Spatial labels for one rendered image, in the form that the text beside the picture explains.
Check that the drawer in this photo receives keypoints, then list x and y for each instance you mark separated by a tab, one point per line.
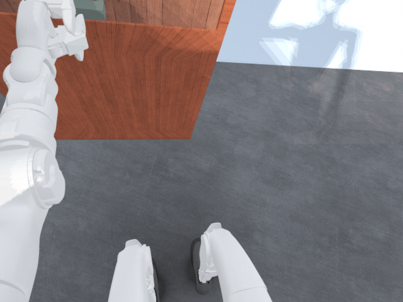
203	14

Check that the left robot hand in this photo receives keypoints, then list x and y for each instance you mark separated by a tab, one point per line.
34	28

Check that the robot shin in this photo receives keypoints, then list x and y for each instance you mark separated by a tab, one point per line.
206	272
150	282

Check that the handle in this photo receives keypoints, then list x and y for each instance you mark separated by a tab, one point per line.
91	10

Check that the right robot shin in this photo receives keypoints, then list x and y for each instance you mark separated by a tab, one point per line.
206	272

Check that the cabinet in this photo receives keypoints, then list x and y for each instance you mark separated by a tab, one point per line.
136	81

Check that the left robot shin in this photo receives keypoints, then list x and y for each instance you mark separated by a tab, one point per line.
150	282

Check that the robot left upper arm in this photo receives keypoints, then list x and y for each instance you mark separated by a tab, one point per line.
30	183

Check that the robot left forearm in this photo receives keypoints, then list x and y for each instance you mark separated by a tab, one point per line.
29	115

